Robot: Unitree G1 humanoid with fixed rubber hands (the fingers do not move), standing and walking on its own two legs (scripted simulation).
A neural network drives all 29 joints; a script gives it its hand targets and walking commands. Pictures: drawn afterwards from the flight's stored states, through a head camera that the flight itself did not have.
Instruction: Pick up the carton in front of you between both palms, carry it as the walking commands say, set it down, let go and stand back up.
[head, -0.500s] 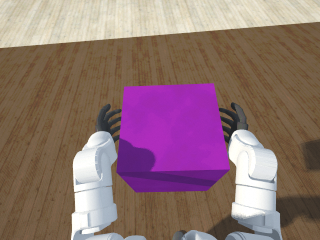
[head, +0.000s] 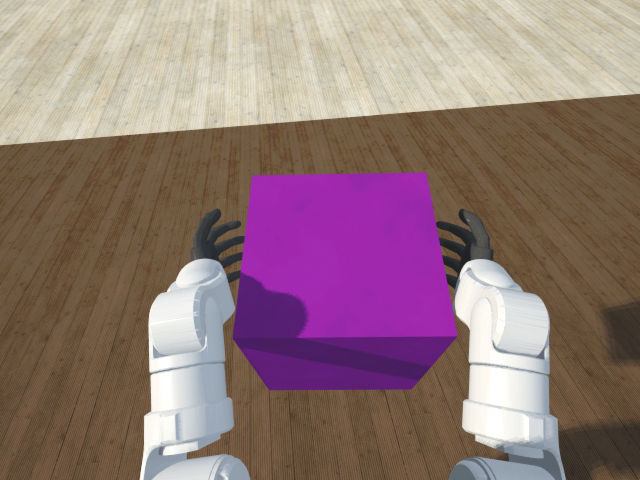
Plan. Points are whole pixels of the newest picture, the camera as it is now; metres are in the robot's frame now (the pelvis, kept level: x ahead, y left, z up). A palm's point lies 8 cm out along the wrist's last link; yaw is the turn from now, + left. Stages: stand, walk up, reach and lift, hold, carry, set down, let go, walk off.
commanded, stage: carry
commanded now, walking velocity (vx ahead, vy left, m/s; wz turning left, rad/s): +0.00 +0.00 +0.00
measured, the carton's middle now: (339, 292) +0.34 +0.00 +0.03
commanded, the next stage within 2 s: none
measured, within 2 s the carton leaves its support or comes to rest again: neither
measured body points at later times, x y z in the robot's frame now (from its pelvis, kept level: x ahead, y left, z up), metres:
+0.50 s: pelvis -0.03 +0.01 +0.00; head -0.06 +0.01 +0.45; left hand +0.29 +0.17 +0.11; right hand +0.30 -0.15 +0.11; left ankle -0.08 +0.08 -0.72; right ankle +0.02 -0.08 -0.73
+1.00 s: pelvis -0.04 +0.01 +0.00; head -0.06 +0.01 +0.45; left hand +0.29 +0.17 +0.10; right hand +0.29 -0.15 +0.10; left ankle -0.08 +0.08 -0.72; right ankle +0.02 -0.08 -0.73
